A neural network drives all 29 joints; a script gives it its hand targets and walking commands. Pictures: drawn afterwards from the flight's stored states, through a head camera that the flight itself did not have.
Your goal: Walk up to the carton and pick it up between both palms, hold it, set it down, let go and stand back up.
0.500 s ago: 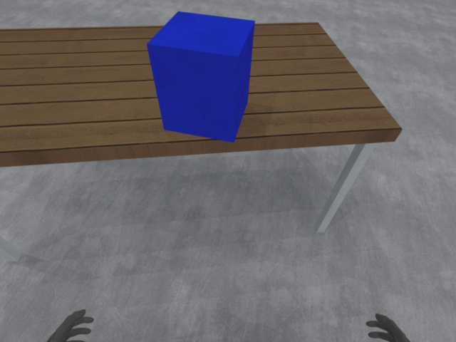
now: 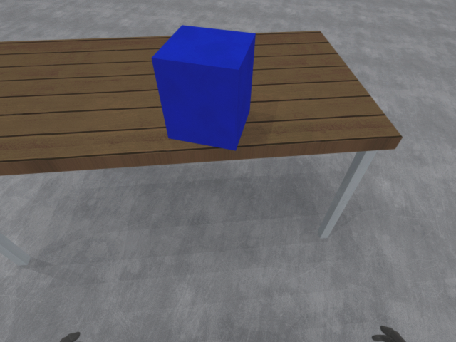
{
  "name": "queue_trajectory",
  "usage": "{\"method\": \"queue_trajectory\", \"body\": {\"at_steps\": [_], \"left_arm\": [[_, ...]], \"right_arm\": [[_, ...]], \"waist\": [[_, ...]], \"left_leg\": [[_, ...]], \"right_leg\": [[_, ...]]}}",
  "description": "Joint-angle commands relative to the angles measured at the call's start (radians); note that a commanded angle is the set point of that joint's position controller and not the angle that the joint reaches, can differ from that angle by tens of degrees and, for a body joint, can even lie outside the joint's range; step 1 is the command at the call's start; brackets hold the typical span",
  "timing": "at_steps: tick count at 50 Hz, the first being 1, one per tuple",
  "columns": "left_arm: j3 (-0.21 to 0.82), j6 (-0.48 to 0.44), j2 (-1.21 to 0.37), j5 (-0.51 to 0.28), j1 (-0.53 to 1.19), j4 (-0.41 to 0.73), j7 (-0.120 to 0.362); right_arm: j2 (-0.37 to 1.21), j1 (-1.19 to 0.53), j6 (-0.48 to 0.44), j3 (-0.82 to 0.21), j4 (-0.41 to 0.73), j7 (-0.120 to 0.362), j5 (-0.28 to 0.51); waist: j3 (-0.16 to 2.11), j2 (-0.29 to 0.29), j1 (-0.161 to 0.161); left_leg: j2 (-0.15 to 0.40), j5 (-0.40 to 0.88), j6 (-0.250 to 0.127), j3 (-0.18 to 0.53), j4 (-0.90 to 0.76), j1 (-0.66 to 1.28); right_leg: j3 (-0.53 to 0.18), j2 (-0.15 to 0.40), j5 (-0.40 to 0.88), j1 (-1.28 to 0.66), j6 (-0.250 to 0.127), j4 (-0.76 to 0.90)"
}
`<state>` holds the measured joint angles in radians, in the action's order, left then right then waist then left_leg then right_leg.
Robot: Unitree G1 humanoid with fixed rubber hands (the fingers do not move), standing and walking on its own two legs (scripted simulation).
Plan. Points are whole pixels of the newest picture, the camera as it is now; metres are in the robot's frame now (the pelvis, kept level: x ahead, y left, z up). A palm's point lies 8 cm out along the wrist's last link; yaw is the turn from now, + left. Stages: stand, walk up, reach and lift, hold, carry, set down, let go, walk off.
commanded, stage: stand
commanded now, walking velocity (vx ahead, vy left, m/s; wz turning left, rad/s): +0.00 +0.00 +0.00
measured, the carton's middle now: (209, 89) +0.75 +0.07 +0.04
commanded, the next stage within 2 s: none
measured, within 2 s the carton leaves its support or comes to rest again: neither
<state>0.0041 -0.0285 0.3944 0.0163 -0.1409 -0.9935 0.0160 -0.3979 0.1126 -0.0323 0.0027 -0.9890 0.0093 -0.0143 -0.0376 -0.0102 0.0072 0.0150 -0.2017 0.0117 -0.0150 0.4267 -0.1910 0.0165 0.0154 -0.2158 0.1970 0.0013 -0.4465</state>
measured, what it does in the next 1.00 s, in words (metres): stands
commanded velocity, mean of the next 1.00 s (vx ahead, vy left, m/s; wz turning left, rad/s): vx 0.00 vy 0.00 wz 0.00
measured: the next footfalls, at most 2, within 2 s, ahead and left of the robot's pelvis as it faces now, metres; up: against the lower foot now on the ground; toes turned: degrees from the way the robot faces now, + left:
none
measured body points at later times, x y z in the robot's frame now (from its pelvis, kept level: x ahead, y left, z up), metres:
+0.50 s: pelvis +0.00 +0.00 +0.00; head +0.00 -0.01 +0.45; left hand +0.09 +0.32 -0.11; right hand +0.10 -0.32 -0.11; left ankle +0.02 +0.13 -0.74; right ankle +0.02 -0.12 -0.74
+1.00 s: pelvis +0.01 +0.01 +0.01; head +0.02 +0.01 +0.45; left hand +0.10 +0.33 -0.11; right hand +0.11 -0.31 -0.11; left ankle +0.02 +0.13 -0.74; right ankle +0.02 -0.12 -0.74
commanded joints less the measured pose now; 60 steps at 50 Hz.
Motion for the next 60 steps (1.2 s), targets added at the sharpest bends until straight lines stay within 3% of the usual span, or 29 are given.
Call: {"method": "queue_trajectory", "body": {"at_steps": [1,3,4,5,7,8,10,11,16,18,19,22,24,26,27,30,32,33,36,38,40,42,45,47,48,51,52,55,60], "left_arm": [[-0.034,-0.014,0.167,-0.004,0.031,0.033,-0.009],[-0.031,-0.010,0.166,0.001,0.045,0.029,-0.010],[-0.027,-0.012,0.155,0.004,0.049,0.027,-0.007],[-0.025,-0.013,0.166,-0.002,0.063,0.028,-0.009],[-0.026,-0.012,0.173,0.002,0.049,0.015,-0.009],[-0.033,-0.010,0.181,0.004,0.048,0.014,-0.013],[-0.028,-0.004,0.174,0.002,0.057,0.010,-0.008],[-0.029,-0.004,0.176,-0.003,0.060,0.003,-0.011],[-0.029,-0.007,0.176,-0.006,0.051,-0.012,-0.007],[-0.034,-0.004,0.160,0.002,0.084,0.000,-0.014],[-0.034,-0.010,0.173,0.002,0.095,0.003,-0.010],[-0.033,-0.006,0.171,0.003,0.071,-0.012,-0.011],[-0.039,-0.003,0.191,-0.005,0.084,-0.016,-0.013],[-0.037,-0.004,0.163,-0.001,0.074,-0.011,-0.014],[-0.045,-0.002,0.196,0.007,0.095,-0.011,-0.013],[-0.040,0.002,0.186,-0.002,0.079,-0.010,-0.016],[-0.035,0.005,0.192,-0.006,0.071,-0.028,-0.016],[-0.029,0.005,0.162,-0.005,0.063,-0.030,-0.015],[-0.029,-0.001,0.180,-0.003,0.058,-0.019,-0.014],[-0.033,0.002,0.192,-0.007,0.063,-0.034,-0.015],[-0.038,0.002,0.204,0.000,0.057,-0.029,-0.012],[-0.041,-0.001,0.199,0.007,0.066,-0.015,-0.010],[-0.032,-0.001,0.183,-0.003,0.059,-0.023,-0.015],[-0.038,0.001,0.181,-0.002,0.053,-0.024,-0.013],[-0.030,-0.001,0.174,0.001,0.060,-0.012,-0.012],[-0.037,0.004,0.198,0.002,0.069,-0.020,-0.017],[-0.032,0.005,0.164,-0.004,0.032,-0.018,-0.018],[-0.041,0.001,0.193,0.005,0.079,-0.015,-0.018],[-0.033,0.005,0.180,-0.003,0.064,-0.017,-0.014]], "right_arm": [[-0.157,-0.041,-0.025,0.028,0.036,-0.006,0.009],[-0.149,-0.038,-0.016,0.028,0.032,-0.010,0.006],[-0.178,-0.062,-0.017,0.032,0.029,-0.009,-0.004],[-0.143,-0.046,-0.011,0.024,0.028,-0.008,0.006],[-0.166,-0.072,-0.008,0.027,0.026,-0.004,-0.004],[-0.149,-0.063,-0.013,0.023,0.029,-0.006,0.000],[-0.174,-0.062,-0.014,0.029,0.014,-0.009,0.000],[-0.184,-0.055,-0.009,0.033,-0.005,-0.013,0.003],[-0.167,-0.046,-0.015,0.029,-0.004,-0.014,0.001],[-0.166,-0.055,-0.011,0.033,0.000,-0.013,-0.005],[-0.171,-0.068,-0.009,0.033,0.004,-0.009,0.001],[-0.191,-0.044,-0.007,0.037,-0.017,-0.009,-0.003],[-0.167,-0.032,-0.011,0.030,-0.014,-0.009,0.004],[-0.157,-0.071,-0.010,0.028,-0.012,-0.012,0.001],[-0.157,-0.051,-0.008,0.026,-0.015,-0.013,0.001],[-0.181,-0.063,-0.007,0.029,-0.025,-0.017,0.008],[-0.167,-0.048,-0.006,0.023,-0.031,-0.010,0.007],[-0.194,-0.071,-0.006,0.036,-0.019,-0.012,0.003],[-0.176,-0.043,0.000,0.027,-0.032,-0.014,0.006],[-0.170,-0.053,-0.003,0.025,-0.029,-0.003,-0.001],[-0.177,-0.070,-0.005,0.026,-0.026,-0.006,0.003],[-0.162,-0.065,-0.005,0.025,-0.021,-0.009,0.002],[-0.163,-0.065,-0.002,0.027,-0.030,-0.006,0.000],[-0.176,-0.089,-0.004,0.029,-0.029,-0.013,0.002],[-0.170,-0.053,-0.004,0.032,-0.029,-0.015,0.009],[-0.178,-0.050,0.001,0.029,-0.038,-0.016,0.009],[-0.177,-0.079,-0.002,0.034,-0.028,-0.013,0.003],[-0.182,-0.074,-0.003,0.035,-0.030,-0.011,0.007],[-0.181,-0.064,0.005,0.033,-0.026,-0.012,-0.002]], "waist": [[0.091,0.017,-0.002],[0.064,0.057,-0.011],[0.071,0.018,0.005],[0.058,-0.021,-0.010],[0.032,0.017,0.008],[0.070,-0.022,-0.003],[0.065,0.057,0.008],[0.058,0.012,0.004],[0.046,0.029,0.009],[0.025,0.003,-0.006],[0.046,0.065,-0.018],[0.044,-0.024,-0.015],[0.063,0.036,-0.018],[0.042,-0.004,0.008],[0.053,-0.030,-0.018],[0.063,0.010,0.006],[0.052,0.030,-0.009],[0.023,-0.014,0.000],[0.032,0.032,-0.001],[0.047,-0.001,-0.004],[0.041,0.026,-0.005],[0.052,-0.021,-0.002],[0.065,0.035,-0.006],[0.081,-0.024,0.004],[0.062,0.033,-0.002],[0.070,0.028,-0.015],[0.047,-0.017,0.002],[0.097,0.032,-0.018],[0.069,-0.021,-0.014]], "left_leg": [[0.102,0.081,-0.044,0.094,-0.082,0.035],[0.103,0.092,-0.044,0.092,-0.092,0.053],[0.107,0.094,-0.045,0.080,-0.092,0.058],[0.100,0.090,-0.041,0.083,-0.094,0.048],[0.104,0.069,-0.043,0.090,-0.112,0.034],[0.104,0.073,-0.037,0.076,-0.107,0.049],[0.108,0.068,-0.036,0.086,-0.108,0.027],[0.102,0.051,-0.036,0.090,-0.112,0.034],[0.104,0.022,-0.042,0.084,-0.112,0.033],[0.101,0.051,-0.033,0.076,-0.122,0.026],[0.110,0.046,-0.032,0.081,-0.110,0.050],[0.099,0.035,-0.031,0.074,-0.110,0.043],[0.108,0.073,-0.030,0.089,-0.128,0.046],[0.107,0.062,-0.038,0.085,-0.126,0.023],[0.103,0.041,-0.025,0.072,-0.129,0.027],[0.109,0.088,-0.030,0.086,-0.137,0.033],[0.113,0.062,-0.034,0.092,-0.132,0.036],[0.110,0.032,-0.043,0.091,-0.130,0.039],[0.109,0.044,-0.041,0.100,-0.135,0.034],[0.110,0.041,-0.042,0.083,-0.132,0.045],[0.117,0.079,-0.039,0.091,-0.125,0.042],[0.102,0.098,-0.027,0.071,-0.130,0.043],[0.120,0.113,-0.047,0.091,-0.119,0.062],[0.117,0.168,-0.040,0.081,-0.124,0.077],[0.116,0.169,-0.031,0.088,-0.125,0.083],[0.119,0.155,-0.037,0.090,-0.131,0.087],[0.121,0.143,-0.039,0.079,-0.124,0.065],[0.123,0.154,-0.038,0.087,-0.123,0.102],[0.109,0.140,-0.036,0.072,-0.125,0.075]], "right_leg": [[-0.092,0.108,0.081,-0.046,-0.028,0.112],[-0.081,0.102,0.093,-0.016,-0.031,0.121],[-0.081,0.108,0.077,-0.024,-0.032,0.112],[-0.094,0.114,0.077,-0.005,-0.033,0.110],[-0.082,0.107,0.045,-0.015,-0.030,0.126],[-0.092,0.112,0.079,-0.029,-0.033,0.131],[-0.078,0.111,0.048,-0.040,-0.030,0.132],[-0.095,0.118,0.048,-0.039,-0.033,0.133],[-0.098,0.117,0.028,-0.045,-0.031,0.164],[-0.102,0.112,0.055,-0.029,-0.035,0.147],[-0.090,0.111,0.058,-0.016,-0.028,0.153],[-0.101,0.112,0.038,-0.020,-0.025,0.168],[-0.086,0.106,0.052,-0.038,-0.026,0.144],[-0.088,0.109,0.075,-0.043,-0.026,0.148],[-0.096,0.116,0.077,-0.056,-0.025,0.151],[-0.078,0.103,0.094,-0.067,-0.025,0.141],[-0.078,0.115,0.039,-0.045,-0.025,0.152],[-0.099,0.113,0.018,-0.014,-0.027,0.162],[-0.096,0.115,0.033,-0.032,-0.028,0.154],[-0.108,0.123,0.025,-0.026,-0.031,0.156],[-0.086,0.112,0.077,-0.040,-0.022,0.158],[-0.088,0.109,0.086,-0.057,-0.020,0.144],[-0.089,0.121,0.103,-0.050,-0.028,0.151],[-0.087,0.122,0.137,-0.067,-0.031,0.147],[-0.075,0.114,0.118,-0.054,-0.026,0.138],[-0.079,0.117,0.115,-0.056,-0.024,0.144],[-0.082,0.122,0.130,-0.062,-0.027,0.160],[-0.073,0.120,0.151,-0.076,-0.021,0.146],[-0.080,0.120,0.150,-0.084,-0.017,0.161]]}}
